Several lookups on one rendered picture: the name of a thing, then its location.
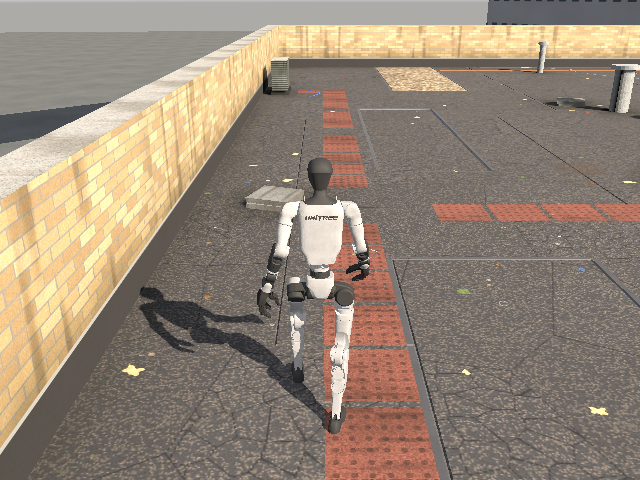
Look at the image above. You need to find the left robot upper arm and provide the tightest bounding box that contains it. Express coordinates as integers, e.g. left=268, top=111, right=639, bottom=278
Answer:
left=273, top=201, right=300, bottom=259

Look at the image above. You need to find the left robot hand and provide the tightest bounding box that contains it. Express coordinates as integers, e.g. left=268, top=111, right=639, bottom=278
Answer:
left=257, top=289, right=280, bottom=318

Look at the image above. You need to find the right robot upper arm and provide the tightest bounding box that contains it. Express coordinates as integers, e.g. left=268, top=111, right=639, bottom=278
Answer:
left=340, top=201, right=367, bottom=254

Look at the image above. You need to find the robot left foot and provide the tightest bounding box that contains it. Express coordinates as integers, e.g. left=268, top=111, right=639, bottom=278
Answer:
left=291, top=361, right=305, bottom=383

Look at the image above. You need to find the left robot forearm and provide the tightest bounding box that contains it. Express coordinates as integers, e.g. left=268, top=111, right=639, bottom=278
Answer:
left=260, top=243, right=283, bottom=293

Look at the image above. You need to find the right robot forearm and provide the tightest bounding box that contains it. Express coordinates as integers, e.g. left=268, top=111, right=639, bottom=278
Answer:
left=356, top=238, right=370, bottom=269

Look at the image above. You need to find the right robot hand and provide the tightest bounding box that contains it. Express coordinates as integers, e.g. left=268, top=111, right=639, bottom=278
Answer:
left=346, top=264, right=370, bottom=281

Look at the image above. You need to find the robot right thigh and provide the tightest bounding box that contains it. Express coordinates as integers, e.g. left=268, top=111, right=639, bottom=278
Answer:
left=330, top=281, right=355, bottom=366

